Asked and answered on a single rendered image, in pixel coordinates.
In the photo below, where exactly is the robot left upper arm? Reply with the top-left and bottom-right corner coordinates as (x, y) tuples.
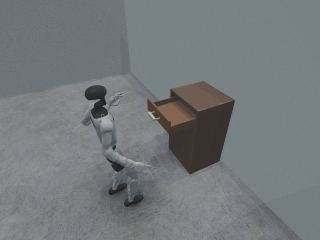
(81, 102), (95, 126)

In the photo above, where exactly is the robot left forearm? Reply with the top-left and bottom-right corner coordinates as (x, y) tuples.
(103, 104), (110, 110)

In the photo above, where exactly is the robot right hand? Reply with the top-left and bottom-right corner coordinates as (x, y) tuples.
(132, 162), (152, 175)

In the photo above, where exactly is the robot right upper arm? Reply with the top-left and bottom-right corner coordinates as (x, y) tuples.
(100, 118), (114, 157)

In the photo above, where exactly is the robot left hand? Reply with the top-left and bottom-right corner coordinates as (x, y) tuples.
(107, 92), (124, 106)

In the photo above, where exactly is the cabinet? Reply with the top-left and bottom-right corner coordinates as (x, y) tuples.
(168, 81), (235, 174)

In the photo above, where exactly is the left robot thigh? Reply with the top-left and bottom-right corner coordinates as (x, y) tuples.
(116, 143), (125, 173)

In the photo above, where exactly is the drawer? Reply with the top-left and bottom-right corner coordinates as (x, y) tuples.
(147, 96), (197, 135)

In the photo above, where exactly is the robot right foot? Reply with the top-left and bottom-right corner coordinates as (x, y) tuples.
(124, 194), (144, 207)

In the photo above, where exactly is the handle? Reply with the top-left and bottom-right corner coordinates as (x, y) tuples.
(147, 111), (160, 122)

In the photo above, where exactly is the robot right forearm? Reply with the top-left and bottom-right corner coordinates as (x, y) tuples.
(105, 149), (135, 169)

